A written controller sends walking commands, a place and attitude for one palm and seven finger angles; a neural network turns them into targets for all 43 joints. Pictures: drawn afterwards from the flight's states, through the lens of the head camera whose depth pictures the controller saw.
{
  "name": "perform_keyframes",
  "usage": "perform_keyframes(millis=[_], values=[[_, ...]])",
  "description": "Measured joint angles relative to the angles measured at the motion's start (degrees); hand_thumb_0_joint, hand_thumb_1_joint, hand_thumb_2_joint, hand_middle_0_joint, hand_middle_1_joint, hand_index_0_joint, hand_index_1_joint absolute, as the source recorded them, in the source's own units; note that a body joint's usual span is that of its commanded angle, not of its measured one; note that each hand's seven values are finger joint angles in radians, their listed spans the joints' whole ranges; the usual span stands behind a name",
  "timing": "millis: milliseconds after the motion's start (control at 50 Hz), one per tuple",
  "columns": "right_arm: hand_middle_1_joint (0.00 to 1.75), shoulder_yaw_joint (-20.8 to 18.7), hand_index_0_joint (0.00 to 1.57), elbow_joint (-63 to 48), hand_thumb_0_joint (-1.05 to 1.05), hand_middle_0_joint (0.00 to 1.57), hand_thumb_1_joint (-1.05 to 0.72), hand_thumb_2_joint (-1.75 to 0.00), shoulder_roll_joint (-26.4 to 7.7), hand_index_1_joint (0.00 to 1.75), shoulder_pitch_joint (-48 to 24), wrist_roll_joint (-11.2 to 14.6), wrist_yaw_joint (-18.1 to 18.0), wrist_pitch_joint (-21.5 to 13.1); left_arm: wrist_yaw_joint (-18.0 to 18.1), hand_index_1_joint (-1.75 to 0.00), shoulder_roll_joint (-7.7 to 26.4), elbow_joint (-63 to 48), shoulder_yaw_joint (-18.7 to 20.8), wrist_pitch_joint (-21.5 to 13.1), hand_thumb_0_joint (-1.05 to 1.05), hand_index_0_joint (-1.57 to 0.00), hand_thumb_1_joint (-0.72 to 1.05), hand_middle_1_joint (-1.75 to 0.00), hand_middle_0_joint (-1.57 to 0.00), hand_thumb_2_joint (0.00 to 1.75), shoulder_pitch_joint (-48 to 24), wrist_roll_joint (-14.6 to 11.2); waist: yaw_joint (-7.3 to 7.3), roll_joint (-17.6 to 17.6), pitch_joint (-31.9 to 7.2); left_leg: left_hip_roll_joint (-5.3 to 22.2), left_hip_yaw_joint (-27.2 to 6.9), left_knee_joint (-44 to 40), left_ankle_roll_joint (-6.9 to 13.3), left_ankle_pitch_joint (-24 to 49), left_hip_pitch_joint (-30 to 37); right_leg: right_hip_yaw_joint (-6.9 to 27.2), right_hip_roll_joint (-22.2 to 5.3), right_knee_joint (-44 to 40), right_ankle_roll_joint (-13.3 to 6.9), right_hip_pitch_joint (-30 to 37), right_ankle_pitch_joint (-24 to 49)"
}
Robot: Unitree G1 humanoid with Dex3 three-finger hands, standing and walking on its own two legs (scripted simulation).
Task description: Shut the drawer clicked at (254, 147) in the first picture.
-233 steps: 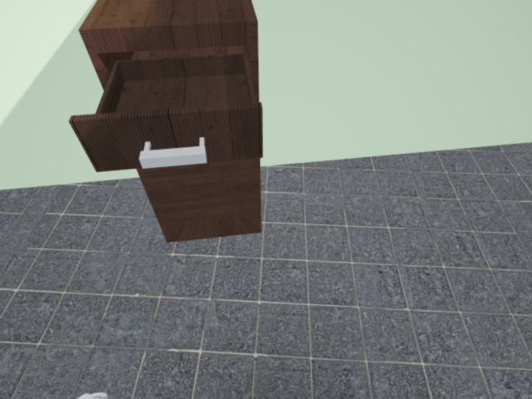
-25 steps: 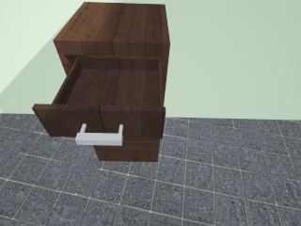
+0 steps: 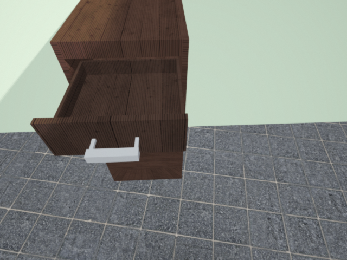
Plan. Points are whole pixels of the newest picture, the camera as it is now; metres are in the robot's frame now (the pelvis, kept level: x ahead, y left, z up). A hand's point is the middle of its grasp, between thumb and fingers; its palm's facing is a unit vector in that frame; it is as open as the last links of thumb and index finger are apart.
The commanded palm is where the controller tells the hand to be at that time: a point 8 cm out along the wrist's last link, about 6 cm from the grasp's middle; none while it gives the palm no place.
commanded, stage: look again from close up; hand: left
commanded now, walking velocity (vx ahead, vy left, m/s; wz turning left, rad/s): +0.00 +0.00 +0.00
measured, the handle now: (114, 148) +0.38 +0.18 +0.03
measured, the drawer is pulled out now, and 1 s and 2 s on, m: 0.29 0.29 0.29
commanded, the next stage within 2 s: shuffle to correct the standing spot in 0.38 s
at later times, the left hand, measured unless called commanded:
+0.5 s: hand out of the picture +0.00 +0.15 -0.17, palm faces +0.00 -0.98 -0.18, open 7.4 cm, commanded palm none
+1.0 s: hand out of the picture +0.03 +0.14 -0.19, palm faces +0.11 -0.97 -0.21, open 7.4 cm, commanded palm none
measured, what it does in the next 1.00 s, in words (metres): shifts its weight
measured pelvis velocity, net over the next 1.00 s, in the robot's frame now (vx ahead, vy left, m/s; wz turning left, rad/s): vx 0.07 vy -0.04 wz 0.06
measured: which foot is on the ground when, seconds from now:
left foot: down 0.00-0.94, up 0.96-1.00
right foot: down 0.00-1.00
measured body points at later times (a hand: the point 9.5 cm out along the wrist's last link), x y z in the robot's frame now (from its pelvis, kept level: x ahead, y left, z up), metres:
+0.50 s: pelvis +0.00 -0.01 +0.00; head +0.02 -0.02 +0.45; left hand +0.00 +0.20 -0.16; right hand +0.02 -0.24 -0.16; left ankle +0.01 +0.10 -0.73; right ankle -0.03 -0.13 -0.73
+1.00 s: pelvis +0.07 -0.04 -0.02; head +0.10 -0.04 +0.43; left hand +0.03 +0.19 -0.17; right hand +0.07 -0.25 -0.18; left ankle +0.02 +0.08 -0.70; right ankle -0.03 -0.13 -0.73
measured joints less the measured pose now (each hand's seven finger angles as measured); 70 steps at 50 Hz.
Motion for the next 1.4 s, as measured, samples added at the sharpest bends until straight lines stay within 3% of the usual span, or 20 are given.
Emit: perform_keyframes(millis=[580, 840, 920, 960, 1000, 1040, 1100, 1140, 1240, 1300, 1400], values=[[0.30, 0.4, 0.20, 1.5, 0.00, 0.20, -0.92, -0.90, -1.2, 0.30, -4.0, 0.2, -0.1, 0.4, -1.0, -0.30, 0.4, 0.2, -0.1, 0.8, 0.01, -0.20, 0.90, -0.30, -0.20, 0.90, 1.4, -0.1, 1.43, -2.5, 0.7, 0.4, 0.4, -3.8, -1.4, 1.2, 3.3, 0.4, 0.5, -1.0, -1.1, 1.8, -0.3], [0.30, -0.1, 0.20, 1.4, 0.00, 0.20, -0.91, -0.90, 0.6, 0.30, -0.6, -0.3, -0.2, -0.4, -1.6, -0.30, 1.7, 0.3, 1.8, 0.5, 0.01, -0.20, 0.90, -0.30, -0.20, 0.90, 4.0, 0.2, 1.25, -3.6, 0.0, -0.2, -2.0, 5.1, -1.6, -6.3, 0.8, -1.9, -0.5, 7.3, -1.6, 0.7, -8.4], [0.30, -0.4, 0.20, 1.1, 0.00, 0.20, -0.91, -0.90, 0.7, 0.30, -0.5, -0.3, -0.6, -0.6, -1.5, -0.30, 1.5, -0.1, 2.2, 0.2, 0.01, -0.20, 0.90, -0.30, -0.20, 0.90, 3.9, 0.3, 1.23, -2.2, -0.1, 0.9, -2.5, 7.9, -2.2, -8.6, -0.2, -2.9, 0.3, 8.2, -2.1, 0.8, -10.5], [0.30, -0.6, 0.20, 1.3, 0.00, 0.20, -0.91, -0.90, 0.7, 0.30, -0.8, -0.2, -0.5, 0.1, -1.4, -0.30, 1.2, -0.6, 2.6, -0.8, 0.01, -0.20, 0.91, -0.30, -0.20, 0.90, 3.8, 0.4, 1.21, -1.4, 0.1, 1.7, -2.4, 14.2, -0.7, -10.8, -3.0, -4.1, 1.0, 7.5, -2.4, 1.7, -10.8], [0.30, -1.0, 0.20, 1.5, 0.01, 0.20, -0.92, -0.90, 0.2, 0.30, -1.8, -0.5, -0.4, 1.2, -0.9, -0.30, 0.9, -1.3, 2.5, -2.1, 0.00, -0.20, 0.91, -0.30, -0.20, 0.90, 4.5, 0.7, 2.13, -1.7, 0.7, 1.4, -1.5, 23.4, 0.3, -14.5, -7.0, -4.6, 1.0, 6.0, -3.0, 3.3, -10.4], [0.30, -1.4, 0.20, 1.3, 0.02, 0.20, -0.93, -0.90, -0.8, 0.30, -3.6, -0.3, -0.2, 1.8, -0.4, -0.30, 0.1, -1.4, 2.1, -2.4, 0.00, -0.20, 0.91, -0.30, -0.20, 0.90, 5.7, 1.0, 3.06, -2.0, 1.4, 1.1, -0.4, 26.3, 0.7, -15.1, -10.3, -4.6, 0.9, 4.0, -2.9, 4.9, -9.8], [0.30, -1.3, 0.20, -0.5, 0.02, 0.20, -0.94, -0.90, -2.0, 0.30, -7.3, 0.2, 0.0, 1.4, -0.2, -0.30, -1.1, -0.3, 1.4, -1.5, 0.00, -0.20, 0.91, -0.30, -0.20, 0.90, 7.6, 0.9, 3.34, -2.7, 2.7, 0.3, 1.4, 17.1, 0.4, -7.3, -11.3, -4.0, 0.8, 1.8, -2.2, 7.0, -9.2], [0.30, -1.0, 0.20, -2.2, 0.02, 0.20, -0.93, -0.90, -2.4, 0.30, -9.2, 0.2, -0.1, 0.2, -0.2, -0.30, -1.7, 0.8, 1.0, -0.5, 0.00, -0.20, 0.90, -0.30, -0.20, 0.90, 8.9, 0.4, 2.96, -2.7, 3.4, 0.0, 1.9, 7.8, 0.8, 5.3, -8.9, -3.6, 1.1, 4.3, -1.8, 7.1, -9.8], [0.30, -0.3, 0.20, -4.9, 0.01, 0.19, -0.92, -0.90, -1.1, 0.30, -11.2, 0.6, -1.2, -1.2, 0.2, -0.30, -1.0, 1.2, 1.2, 2.7, 0.01, -0.20, 0.90, -0.30, -0.20, 0.90, 6.3, -0.5, 3.20, -4.5, 3.9, -0.6, 3.3, 5.0, 2.5, 1.0, -5.1, 0.8, 1.2, 24.4, -1.1, -1.9, -15.1], [0.30, -0.2, 0.20, -5.3, 0.00, 0.20, -0.92, -0.90, -0.7, 0.30, -12.0, 0.4, -1.3, -0.1, 0.2, -0.30, -0.3, -1.5, 1.6, 3.2, 0.01, -0.20, 0.90, -0.30, -0.20, 0.90, 2.6, -0.3, 3.44, -3.5, 3.8, -0.6, 2.4, 0.8, 2.0, 4.1, -4.3, 0.9, 0.6, 24.5, -0.7, -6.0, -13.6], [0.30, -1.1, 0.20, -6.1, 0.00, 0.20, -0.92, -0.90, -0.1, 0.30, -12.4, 0.1, -0.4, 1.6, -0.2, -0.30, 0.6, -6.0, 2.2, 2.8, 0.01, -0.20, 0.91, -0.30, -0.20, 0.90, -1.4, 0.3, 3.13, -1.7, 2.3, -0.1, 1.1, -2.4, 1.2, 7.2, -5.2, 0.6, -0.3, 17.8, -0.6, -8.4, -8.7]])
